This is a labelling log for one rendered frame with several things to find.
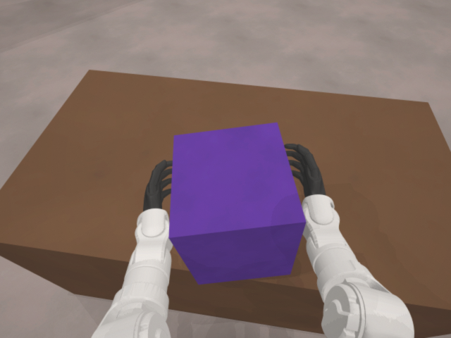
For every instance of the right robot upper arm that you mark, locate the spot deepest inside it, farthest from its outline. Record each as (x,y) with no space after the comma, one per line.
(354,311)

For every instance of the robot right hand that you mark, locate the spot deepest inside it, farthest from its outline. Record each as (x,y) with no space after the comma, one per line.
(309,175)

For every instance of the pedestal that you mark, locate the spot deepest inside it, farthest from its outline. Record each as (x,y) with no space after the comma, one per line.
(69,211)

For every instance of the left robot forearm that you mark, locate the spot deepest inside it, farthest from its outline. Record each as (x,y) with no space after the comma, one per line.
(147,277)

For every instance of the right robot forearm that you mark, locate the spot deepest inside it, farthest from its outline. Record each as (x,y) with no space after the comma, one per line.
(330,255)

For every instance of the left robot upper arm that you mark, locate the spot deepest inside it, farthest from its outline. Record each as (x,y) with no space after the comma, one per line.
(145,324)

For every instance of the robot left hand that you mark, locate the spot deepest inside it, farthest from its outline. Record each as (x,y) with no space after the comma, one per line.
(154,195)

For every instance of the carton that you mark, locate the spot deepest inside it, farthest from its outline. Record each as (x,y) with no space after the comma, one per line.
(235,212)

